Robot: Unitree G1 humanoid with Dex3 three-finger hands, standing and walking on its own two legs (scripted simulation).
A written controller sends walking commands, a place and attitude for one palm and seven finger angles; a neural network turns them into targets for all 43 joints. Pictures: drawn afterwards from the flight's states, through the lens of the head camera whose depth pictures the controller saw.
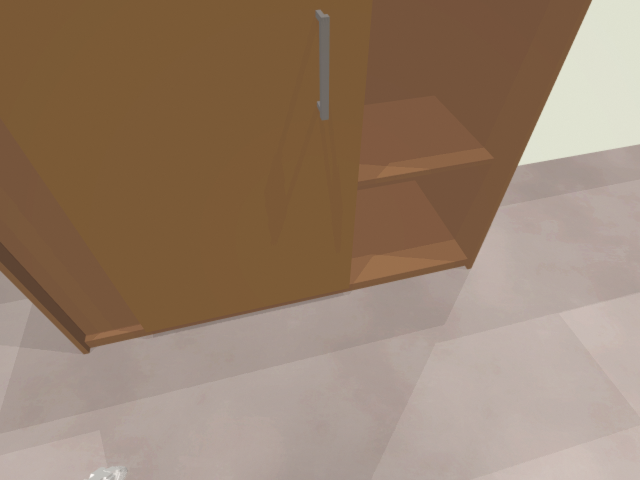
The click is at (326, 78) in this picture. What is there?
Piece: wardrobe's sliding door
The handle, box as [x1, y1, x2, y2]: [315, 10, 329, 119]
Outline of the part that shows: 315,10 315,16 319,21 320,100 317,101 317,107 320,112 321,119 328,119 329,17 327,14 323,14 320,10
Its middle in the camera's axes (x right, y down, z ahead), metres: +0.00 -0.35 +0.79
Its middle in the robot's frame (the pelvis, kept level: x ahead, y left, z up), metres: +0.84 +0.04 +0.13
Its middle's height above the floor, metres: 0.90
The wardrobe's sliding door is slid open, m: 0.50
